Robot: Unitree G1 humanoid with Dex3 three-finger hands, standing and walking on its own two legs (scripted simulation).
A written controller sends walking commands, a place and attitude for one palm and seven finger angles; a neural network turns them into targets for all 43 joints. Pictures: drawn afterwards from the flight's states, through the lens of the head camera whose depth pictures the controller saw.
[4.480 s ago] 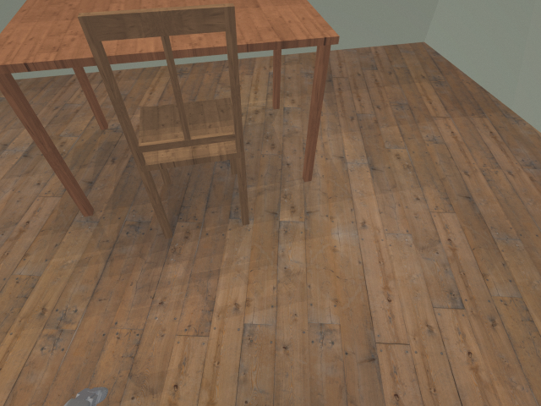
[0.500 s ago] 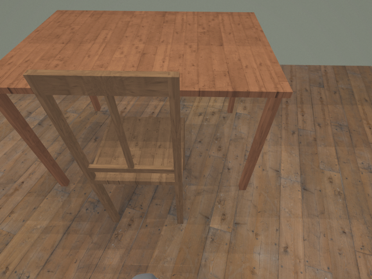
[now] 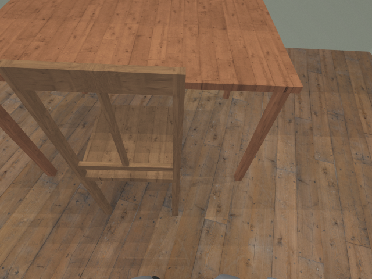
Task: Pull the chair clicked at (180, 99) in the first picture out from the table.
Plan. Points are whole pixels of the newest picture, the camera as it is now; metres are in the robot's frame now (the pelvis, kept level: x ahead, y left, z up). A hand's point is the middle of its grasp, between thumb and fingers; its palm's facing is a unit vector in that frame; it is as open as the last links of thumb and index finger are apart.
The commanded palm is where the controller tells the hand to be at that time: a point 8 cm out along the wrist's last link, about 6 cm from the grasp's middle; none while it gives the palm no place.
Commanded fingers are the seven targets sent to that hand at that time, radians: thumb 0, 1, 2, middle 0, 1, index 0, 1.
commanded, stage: come to a stop and stand still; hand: left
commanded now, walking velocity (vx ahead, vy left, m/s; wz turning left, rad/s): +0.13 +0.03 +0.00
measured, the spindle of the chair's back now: (116, 134) +0.48 +0.24 -0.07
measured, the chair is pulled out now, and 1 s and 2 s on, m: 0.00 0.00 0.00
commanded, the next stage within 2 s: look again from close up in 1.10 s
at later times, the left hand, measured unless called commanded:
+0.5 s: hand out of the picture -0.03 +0.16 -0.16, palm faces +0.13 -0.96 -0.26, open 7.3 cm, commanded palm none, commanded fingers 0.00 0.90 0.90 -0.20 -0.30 -0.20 -0.30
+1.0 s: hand out of the picture -0.07 +0.23 -0.18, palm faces +0.08 -0.98 -0.19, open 7.4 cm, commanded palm none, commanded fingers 0.00 0.90 0.90 -0.20 -0.30 -0.20 -0.30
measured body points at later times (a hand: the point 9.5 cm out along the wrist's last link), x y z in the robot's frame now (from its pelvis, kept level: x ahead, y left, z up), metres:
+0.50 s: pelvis -0.03 -0.03 +0.01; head +0.00 -0.05 +0.45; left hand -0.04 +0.21 -0.14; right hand +0.01 -0.29 -0.16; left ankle -0.04 +0.11 -0.70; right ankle -0.03 -0.16 -0.74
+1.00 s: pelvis -0.07 +0.05 -0.01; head -0.08 +0.06 +0.44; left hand -0.08 +0.28 -0.17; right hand +0.02 -0.18 -0.14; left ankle -0.05 +0.11 -0.74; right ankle -0.03 -0.15 -0.74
